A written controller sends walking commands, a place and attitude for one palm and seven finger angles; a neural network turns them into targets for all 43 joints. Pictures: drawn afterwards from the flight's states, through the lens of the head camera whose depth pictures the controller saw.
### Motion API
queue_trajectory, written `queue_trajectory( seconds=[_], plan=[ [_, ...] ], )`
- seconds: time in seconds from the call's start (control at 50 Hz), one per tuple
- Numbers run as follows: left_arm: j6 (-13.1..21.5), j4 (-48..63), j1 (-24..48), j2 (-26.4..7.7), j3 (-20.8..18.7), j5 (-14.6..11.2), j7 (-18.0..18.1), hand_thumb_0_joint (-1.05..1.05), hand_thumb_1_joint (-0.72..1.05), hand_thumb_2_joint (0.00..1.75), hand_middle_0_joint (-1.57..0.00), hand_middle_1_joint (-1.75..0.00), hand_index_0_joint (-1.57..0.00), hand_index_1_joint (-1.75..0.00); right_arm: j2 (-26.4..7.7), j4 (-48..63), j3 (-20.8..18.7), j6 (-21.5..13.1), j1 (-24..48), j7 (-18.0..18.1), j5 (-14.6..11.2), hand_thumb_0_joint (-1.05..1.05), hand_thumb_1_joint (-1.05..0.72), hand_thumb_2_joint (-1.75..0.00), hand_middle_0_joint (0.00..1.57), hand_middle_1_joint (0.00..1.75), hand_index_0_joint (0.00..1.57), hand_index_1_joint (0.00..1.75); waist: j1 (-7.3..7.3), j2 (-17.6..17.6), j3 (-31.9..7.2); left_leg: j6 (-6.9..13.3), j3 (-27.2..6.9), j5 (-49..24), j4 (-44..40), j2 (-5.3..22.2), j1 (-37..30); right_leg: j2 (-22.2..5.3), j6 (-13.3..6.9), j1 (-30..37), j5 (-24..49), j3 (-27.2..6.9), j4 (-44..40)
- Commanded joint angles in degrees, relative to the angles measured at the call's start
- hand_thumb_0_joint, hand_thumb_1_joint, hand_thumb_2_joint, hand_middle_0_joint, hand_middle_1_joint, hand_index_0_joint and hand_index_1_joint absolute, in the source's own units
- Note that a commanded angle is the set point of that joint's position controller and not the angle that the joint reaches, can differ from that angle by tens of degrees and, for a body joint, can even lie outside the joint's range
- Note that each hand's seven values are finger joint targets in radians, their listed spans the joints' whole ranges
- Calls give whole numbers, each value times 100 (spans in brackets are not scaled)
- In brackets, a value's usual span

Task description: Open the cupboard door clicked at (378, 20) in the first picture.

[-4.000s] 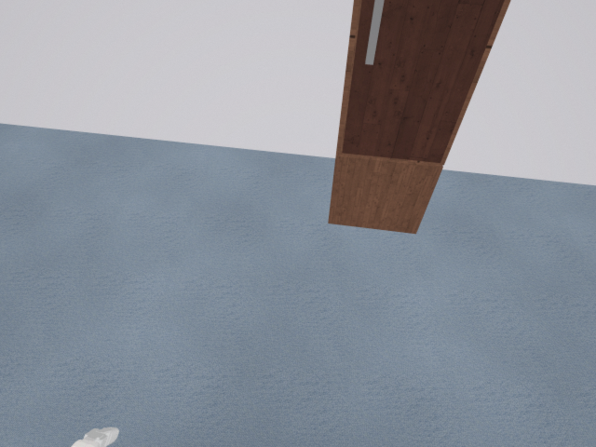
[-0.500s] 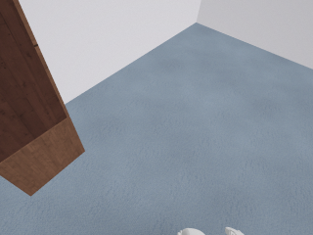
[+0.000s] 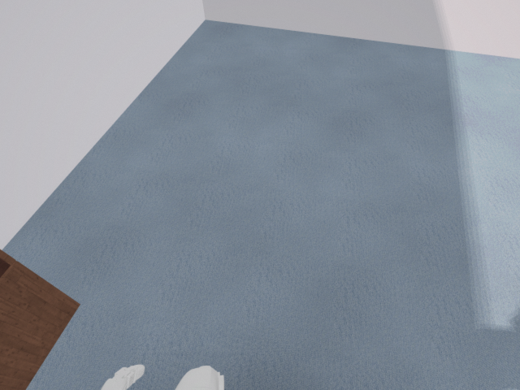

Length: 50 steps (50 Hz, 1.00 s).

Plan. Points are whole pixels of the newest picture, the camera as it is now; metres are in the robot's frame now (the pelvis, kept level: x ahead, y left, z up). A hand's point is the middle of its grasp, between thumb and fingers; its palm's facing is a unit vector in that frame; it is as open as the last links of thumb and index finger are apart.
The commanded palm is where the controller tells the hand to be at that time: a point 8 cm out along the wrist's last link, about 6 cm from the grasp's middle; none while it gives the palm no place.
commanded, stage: walk to a spot facing it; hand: left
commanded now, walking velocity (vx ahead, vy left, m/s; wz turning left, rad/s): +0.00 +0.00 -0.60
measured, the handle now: out of the picture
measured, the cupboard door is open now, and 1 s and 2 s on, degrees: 0 0 0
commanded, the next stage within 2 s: turn to face it in 0.92 s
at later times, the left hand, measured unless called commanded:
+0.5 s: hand out of the picture +0.12 +0.23 -0.17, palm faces -0.25 -0.95 -0.20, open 7.4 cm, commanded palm none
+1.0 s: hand out of the picture +0.14 +0.13 -0.16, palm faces -0.47 -0.86 -0.19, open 7.4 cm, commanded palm none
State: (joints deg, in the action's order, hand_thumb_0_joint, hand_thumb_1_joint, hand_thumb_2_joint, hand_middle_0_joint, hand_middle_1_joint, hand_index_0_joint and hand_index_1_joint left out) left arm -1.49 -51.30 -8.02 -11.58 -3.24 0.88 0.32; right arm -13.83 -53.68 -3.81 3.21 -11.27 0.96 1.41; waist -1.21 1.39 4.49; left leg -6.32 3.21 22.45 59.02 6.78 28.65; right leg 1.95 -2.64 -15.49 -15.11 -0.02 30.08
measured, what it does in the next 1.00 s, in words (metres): steps on the spot, turning right: left foot, then right foot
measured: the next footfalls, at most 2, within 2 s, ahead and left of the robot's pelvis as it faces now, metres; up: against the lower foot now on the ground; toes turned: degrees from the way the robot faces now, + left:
left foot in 0.18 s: +0.07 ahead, +0.14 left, +0.00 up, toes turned -1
right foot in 0.66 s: -0.04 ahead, -0.10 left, +0.00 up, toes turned -32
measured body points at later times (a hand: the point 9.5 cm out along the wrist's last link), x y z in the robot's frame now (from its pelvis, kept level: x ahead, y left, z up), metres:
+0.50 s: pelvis -0.01 +0.05 +0.01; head +0.04 +0.06 +0.45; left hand +0.14 +0.28 -0.15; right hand -0.01 -0.21 -0.12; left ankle +0.03 +0.14 -0.74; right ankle -0.08 -0.09 -0.66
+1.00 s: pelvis +0.04 -0.02 +0.00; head +0.06 -0.03 +0.45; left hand +0.17 +0.18 -0.15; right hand -0.03 -0.27 -0.14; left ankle +0.19 +0.06 -0.69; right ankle -0.08 -0.07 -0.74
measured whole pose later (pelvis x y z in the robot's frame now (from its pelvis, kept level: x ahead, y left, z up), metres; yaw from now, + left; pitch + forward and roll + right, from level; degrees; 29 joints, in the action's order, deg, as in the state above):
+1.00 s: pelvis +0.04 -0.02 +0.00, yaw -31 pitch +0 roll -1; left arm 2.1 -58.4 -18.5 -9.2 -2.0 1.3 0.0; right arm -13.0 -55.0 -3.6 0.9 -11.5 -1.4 1.8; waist 0.1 1.3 2.2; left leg -4.8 4.7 13.9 50.9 7.6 31.9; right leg 1.3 -1.2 -3.0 -18.0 0.6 21.2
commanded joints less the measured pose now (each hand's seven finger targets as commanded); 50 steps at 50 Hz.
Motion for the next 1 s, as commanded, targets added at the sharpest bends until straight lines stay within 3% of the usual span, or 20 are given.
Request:
queue_trajectory(
  seconds=[0.0,0.06,0.12,0.14,0.16,0.18,0.2,0.24,0.28,0.4,0.48,0.54,0.6,0.62,0.64,0.66,0.7,0.74,0.78,0.98],
  plan=[
    [54,377,-182,-1281,-347,41,46,0,90,90,-20,-30,-20,-30,-384,585,-47,-166,160,32,-54,0,-90,-90,20,30,20,30,191,-919,-695,46,-67,99,-685,-132,17,-1465,-839,703,2481,-1628,-835],
    [21,410,-128,-1348,-374,40,34,0,90,90,-20,-30,-20,-30,-400,677,-40,-211,191,51,-94,0,-90,-90,20,30,20,30,202,-1047,-789,134,-57,160,-1386,-306,-412,-1417,-817,636,2716,-1902,-687],
    [-40,484,149,-1286,-372,-4,27,0,90,90,-20,-30,-20,-30,-416,549,-35,-274,-345,101,-113,0,-90,-90,20,30,20,30,-67,-970,-918,221,70,-673,-2919,-408,-1485,-1122,-450,188,2531,-1915,-244],
    [-62,539,188,-1107,-338,-36,16,0,90,90,-20,-30,-20,-30,-583,512,-55,-324,-579,123,-101,0,-90,-90,20,30,20,30,-182,-617,-969,349,-205,-1063,-3654,-88,-2200,-781,-186,-358,1915,-1697,169],
    [-101,649,-18,-733,-287,-75,-37,0,90,90,-20,-30,-20,-30,-1102,570,-137,-362,-560,118,-27,0,-90,-90,20,30,20,30,-103,1023,-934,806,-1594,-1506,-4228,1241,-2765,58,221,-1454,-145,-953,1206],
    [-108,683,-155,-708,-274,-16,-67,0,90,90,-20,-30,-20,-30,-1355,714,-171,-313,-366,86,-24,0,-90,-90,20,30,20,30,-8,1768,-752,1296,-2221,-1464,-4507,2238,-2348,103,455,-1749,-1902,-301,2621],
    [-148,548,-83,-936,-342,78,-75,0,90,90,-20,-30,-20,-30,-1077,725,-125,-347,-171,121,-6,0,-90,-90,20,30,20,30,-79,1386,-599,1317,-2107,-1100,-4636,2070,-1779,-80,544,-1658,-1698,-557,3399],
    [-143,467,-170,-893,-424,86,-198,0,90,90,-20,-30,-20,-30,-825,886,-42,-384,322,122,19,0,-90,-90,20,30,20,30,212,631,-289,1265,-1123,-1112,-4517,1441,-1497,-256,583,-1647,-1028,-357,4034],
    [-170,390,-285,-753,-394,67,-247,0,90,90,-20,-30,-20,-30,-725,863,-41,-410,301,132,-11,0,-90,-90,20,30,20,30,195,673,-496,1180,-382,-1750,-4306,1163,-1908,-350,662,-1701,-738,-155,4039],
    [-216,467,94,-531,-307,42,-247,0,90,90,-20,-30,-20,-30,-760,528,-166,-387,-408,91,-9,0,-90,-90,20,30,20,30,-136,732,-527,1358,2,-2408,-4115,1405,-2521,-527,752,-1600,-965,214,3035],
    [-192,489,181,-444,-260,41,-243,0,90,90,-20,-30,-20,-30,-854,384,-238,-362,-455,50,6,0,-90,-90,20,30,20,30,-199,972,-586,1359,326,-2570,-3943,1557,-2500,-544,681,-1222,-1083,443,2155],
    [-118,495,232,-385,-222,36,-258,0,90,90,-20,-30,-20,-30,-965,282,-279,-351,-550,-1,41,0,-90,-90,20,30,20,30,-256,1080,-792,1256,423,-1878,-3796,1684,-2474,-426,557,-766,-1281,660,1354],
    [-26,288,-321,-458,-243,53,-241,0,90,90,-20,-30,-20,-30,-926,240,-274,-333,-423,-42,31,0,-90,-90,20,30,20,30,109,812,-905,851,776,-661,-3009,1564,-1778,-219,342,470,-425,933,-176],
    [57,121,-802,-824,-318,76,-193,0,90,90,-20,-30,-20,-30,-721,296,-214,-330,-405,-73,-22,0,-90,-90,20,30,20,30,373,-125,-1071,530,1150,-141,-1947,1236,-885,-694,108,1596,-385,310,-903],
    [152,-38,-1281,-1589,-440,102,-101,0,90,90,-20,-30,-20,-30,-259,638,-47,-312,-79,-124,-51,0,-90,-90,20,30,20,30,700,-2201,-886,175,1263,1660,-288,359,1202,-2264,-561,2493,-397,-2166,-1595],
    [108,-83,-1635,-1726,-464,-24,-10,0,90,90,-20,-30,-20,-30,-474,875,-27,-263,441,-97,-11,0,-90,-90,20,30,20,30,904,-1831,-746,191,327,1552,419,223,1653,-2744,-958,2113,-272,-2824,-1801],
    [179,-88,-1202,-1302,-369,-10,27,0,90,90,-20,-30,-20,-30,-523,800,-86,-265,831,-141,11,0,-90,-90,20,30,20,30,691,-1253,2,257,-139,488,834,335,1687,-2249,-873,1227,-1222,-2433,-1968],
    [288,22,-692,-971,-238,11,7,0,90,90,-20,-30,-20,-30,-491,483,-99,-304,254,-181,71,0,-90,-90,20,30,20,30,235,-952,79,158,-48,-357,506,343,1261,-1713,-608,1001,-147,-1327,-1807],
    [395,-57,-764,-868,-186,12,-9,0,90,90,-20,-30,-20,-30,-394,291,-91,-327,-43,-188,53,0,-90,-90,20,30,20,30,123,-978,-49,101,74,-637,260,244,922,-1504,-543,999,1140,-878,-1668],
    [470,-496,-1144,-894,-165,67,55,0,90,90,-20,-30,-20,-30,-182,473,7,-481,544,-227,-26,0,-90,-90,20,30,20,30,253,-864,1,273,133,-742,-1588,21,265,-1585,-663,1100,1557,-1035,-1445]
  ],
)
